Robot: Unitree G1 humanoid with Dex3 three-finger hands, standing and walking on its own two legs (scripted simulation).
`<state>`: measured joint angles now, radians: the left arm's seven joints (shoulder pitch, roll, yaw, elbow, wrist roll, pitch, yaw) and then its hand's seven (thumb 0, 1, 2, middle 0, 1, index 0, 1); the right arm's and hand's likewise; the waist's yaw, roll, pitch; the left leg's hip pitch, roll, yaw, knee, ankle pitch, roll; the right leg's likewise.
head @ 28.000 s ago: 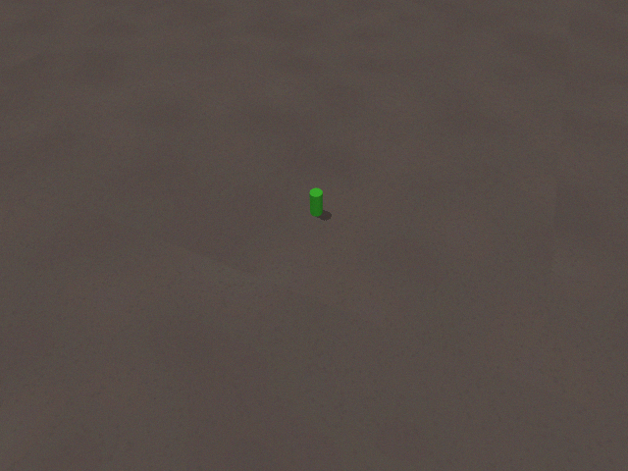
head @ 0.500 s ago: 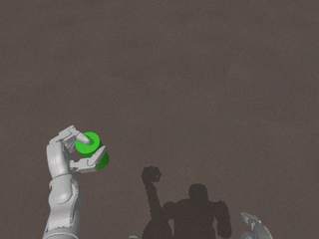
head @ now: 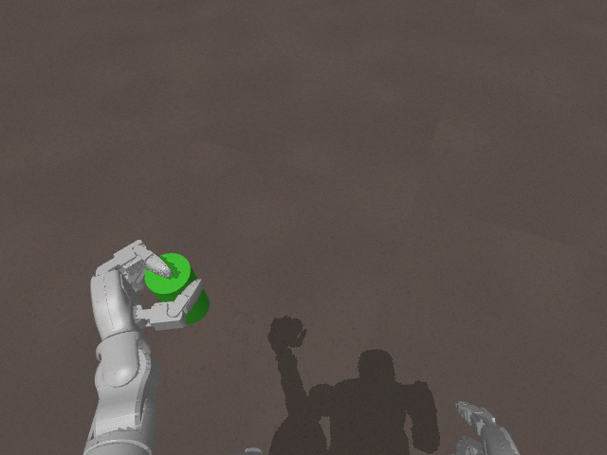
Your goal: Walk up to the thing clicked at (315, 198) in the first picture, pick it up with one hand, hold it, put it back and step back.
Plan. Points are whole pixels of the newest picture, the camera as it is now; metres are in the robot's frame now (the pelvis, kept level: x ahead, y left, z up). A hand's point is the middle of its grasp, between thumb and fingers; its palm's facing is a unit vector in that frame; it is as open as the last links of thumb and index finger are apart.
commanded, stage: crouch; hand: left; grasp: from above
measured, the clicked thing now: (180, 291) +0.34 +0.19 +0.00
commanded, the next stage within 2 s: lower in 1.94 s
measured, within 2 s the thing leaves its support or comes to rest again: neither
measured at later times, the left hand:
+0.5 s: hand (179, 326) +0.35 +0.24 -0.15, palm faces +0.43 -0.90 -0.02, open 6.4 cm
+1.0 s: hand (191, 353) +0.39 +0.28 -0.37, palm faces +0.44 -0.90 -0.04, open 6.4 cm
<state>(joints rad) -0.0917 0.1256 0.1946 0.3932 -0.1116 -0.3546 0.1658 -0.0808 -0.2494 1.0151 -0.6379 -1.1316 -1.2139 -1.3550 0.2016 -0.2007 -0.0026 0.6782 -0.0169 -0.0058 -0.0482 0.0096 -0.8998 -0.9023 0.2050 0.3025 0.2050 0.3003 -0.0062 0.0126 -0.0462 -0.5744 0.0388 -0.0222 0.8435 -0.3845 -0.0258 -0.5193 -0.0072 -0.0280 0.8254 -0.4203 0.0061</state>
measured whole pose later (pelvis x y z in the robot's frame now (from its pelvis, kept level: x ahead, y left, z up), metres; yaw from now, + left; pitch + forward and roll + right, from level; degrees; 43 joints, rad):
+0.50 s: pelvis -0.04 +0.00 -0.15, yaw -2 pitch +28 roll -3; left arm -0.40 0.25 0.43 0.90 -0.12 -0.75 0.08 -0.08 -0.25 1.02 -0.64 -1.12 -1.22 -1.35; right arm 0.15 -0.25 -0.02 0.72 -0.08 -0.01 0.03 0.01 -0.88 -0.90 0.20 0.30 0.20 0.30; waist -0.05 0.00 -0.19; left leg -1.44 0.06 -0.06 1.55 -0.59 -0.04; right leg -1.39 0.01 -0.04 1.53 -0.63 0.00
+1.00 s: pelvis -0.08 +0.00 -0.33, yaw -6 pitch +33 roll -4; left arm -0.70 0.51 0.65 1.20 -0.08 -0.80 -0.03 -0.08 -0.25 1.07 -0.62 -1.14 -1.20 -1.38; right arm 0.06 -0.26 0.06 0.76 -0.13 0.02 0.07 0.00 -0.90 -0.90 0.21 0.30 0.21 0.30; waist -0.11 -0.04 -0.11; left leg -2.08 0.06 -0.12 2.18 -0.67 -0.04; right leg -2.02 0.04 -0.06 2.15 -0.71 0.00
